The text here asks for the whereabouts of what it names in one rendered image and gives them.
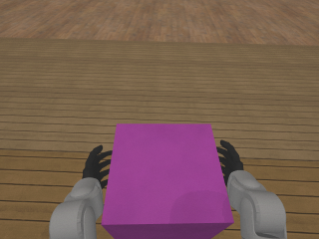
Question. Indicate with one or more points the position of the robot left forearm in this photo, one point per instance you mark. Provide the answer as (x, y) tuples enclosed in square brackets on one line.
[(76, 217)]

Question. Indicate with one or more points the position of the carton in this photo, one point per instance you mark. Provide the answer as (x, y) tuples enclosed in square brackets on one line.
[(165, 182)]

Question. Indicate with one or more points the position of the right robot hand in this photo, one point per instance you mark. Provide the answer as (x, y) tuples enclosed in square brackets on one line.
[(231, 161)]

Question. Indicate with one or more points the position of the left robot hand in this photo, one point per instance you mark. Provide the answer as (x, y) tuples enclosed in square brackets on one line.
[(93, 167)]

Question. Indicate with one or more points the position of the robot right forearm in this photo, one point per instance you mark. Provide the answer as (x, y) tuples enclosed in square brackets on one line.
[(262, 213)]

